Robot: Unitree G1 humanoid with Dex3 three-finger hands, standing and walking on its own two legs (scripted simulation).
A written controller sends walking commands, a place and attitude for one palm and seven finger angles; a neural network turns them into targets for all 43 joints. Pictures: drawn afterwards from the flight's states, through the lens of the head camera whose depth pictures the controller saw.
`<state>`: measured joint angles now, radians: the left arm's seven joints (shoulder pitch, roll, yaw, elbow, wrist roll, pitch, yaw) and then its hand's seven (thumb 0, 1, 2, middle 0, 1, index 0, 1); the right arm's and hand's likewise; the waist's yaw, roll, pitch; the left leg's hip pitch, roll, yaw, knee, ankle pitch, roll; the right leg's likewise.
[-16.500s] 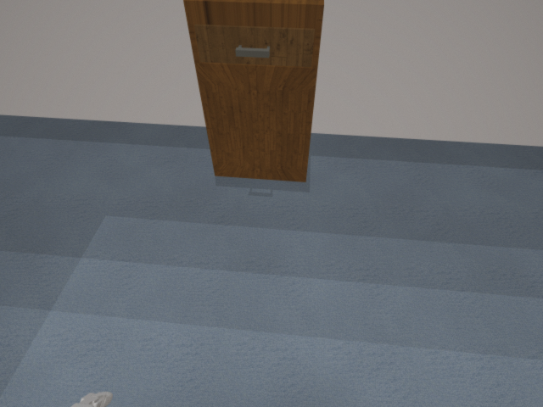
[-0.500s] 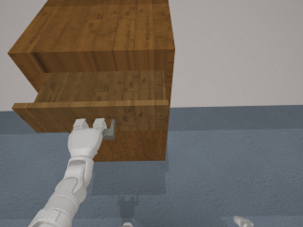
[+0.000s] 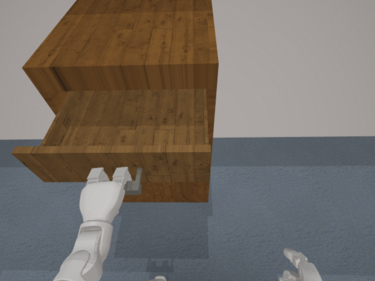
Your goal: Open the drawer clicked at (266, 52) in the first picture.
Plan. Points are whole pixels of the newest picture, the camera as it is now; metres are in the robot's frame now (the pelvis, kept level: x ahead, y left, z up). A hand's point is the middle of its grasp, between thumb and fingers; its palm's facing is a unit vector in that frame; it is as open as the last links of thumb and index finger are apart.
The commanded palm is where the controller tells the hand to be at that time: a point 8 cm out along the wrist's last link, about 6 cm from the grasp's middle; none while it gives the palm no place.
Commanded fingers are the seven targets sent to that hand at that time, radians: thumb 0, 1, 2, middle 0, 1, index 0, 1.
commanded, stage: pull the drawer open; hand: left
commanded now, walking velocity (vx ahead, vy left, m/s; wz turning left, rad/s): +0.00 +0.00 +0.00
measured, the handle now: (115, 179) +0.35 +0.19 -0.01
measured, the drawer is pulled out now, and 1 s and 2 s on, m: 0.21 0.30 0.30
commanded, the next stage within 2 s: open the thumb to release the handle in 0.90 s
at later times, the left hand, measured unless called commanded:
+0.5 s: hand (107, 231) +0.23 +0.19 -0.03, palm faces +0.00 -0.10 -0.99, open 5.9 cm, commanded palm +0.20 +0.19 +0.02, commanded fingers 0.00 0.90 0.90 -0.40 -1.35 -0.40 -1.35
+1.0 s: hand (104, 247) +0.20 +0.19 -0.03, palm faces -0.01 -0.12 -0.99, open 6.0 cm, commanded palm +0.18 +0.20 +0.02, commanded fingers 0.00 0.83 0.87 -0.40 -1.34 -0.40 -1.34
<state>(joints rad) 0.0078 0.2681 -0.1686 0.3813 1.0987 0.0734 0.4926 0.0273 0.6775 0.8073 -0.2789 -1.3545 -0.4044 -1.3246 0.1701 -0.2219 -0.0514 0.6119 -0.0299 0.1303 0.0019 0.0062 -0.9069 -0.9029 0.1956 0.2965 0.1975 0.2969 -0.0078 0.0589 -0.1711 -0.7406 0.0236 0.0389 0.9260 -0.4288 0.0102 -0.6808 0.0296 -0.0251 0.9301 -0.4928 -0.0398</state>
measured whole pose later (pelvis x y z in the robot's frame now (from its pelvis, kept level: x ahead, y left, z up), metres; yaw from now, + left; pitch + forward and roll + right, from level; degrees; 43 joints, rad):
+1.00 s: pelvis +0.00 -0.01 -0.01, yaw -1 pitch +14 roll +1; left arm 0.44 0.30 -0.12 0.00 1.08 0.01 0.50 0.05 0.68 0.75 -0.26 -1.35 -0.40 -1.32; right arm 0.13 -0.21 0.00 0.51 -0.05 0.12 0.04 0.01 -0.91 -0.90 0.20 0.30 0.20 0.30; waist 0.01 0.04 -0.18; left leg -0.77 0.03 0.05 1.00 -0.47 -0.01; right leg -0.73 0.04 -0.01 1.03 -0.54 -0.06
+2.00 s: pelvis -0.02 -0.01 -0.01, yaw +1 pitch +12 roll +0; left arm 0.25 0.29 -0.19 0.13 1.08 0.07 0.50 0.00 -0.49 0.30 -0.32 -1.21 -0.36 -1.24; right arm 0.14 -0.22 -0.03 0.57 -0.04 0.14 0.00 0.01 -0.91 -0.90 0.20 0.30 0.20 0.30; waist 0.04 0.06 -0.15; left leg -0.77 0.01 0.01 0.99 -0.43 0.00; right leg -0.71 0.02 -0.05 1.00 -0.51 -0.05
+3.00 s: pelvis +0.01 -0.01 +0.04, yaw +1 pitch +2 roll +1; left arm 0.36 0.40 -0.14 -0.32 0.94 0.11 0.17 0.00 -0.49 0.30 -0.32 -1.21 -0.33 -1.20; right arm 0.10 -0.24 0.01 0.56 -0.01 0.13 0.02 0.01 -0.91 -0.90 0.19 0.30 0.20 0.30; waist 0.09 0.10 -0.08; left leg -0.35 0.01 0.03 0.62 -0.31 -0.01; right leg -0.30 0.03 -0.02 0.65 -0.39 -0.05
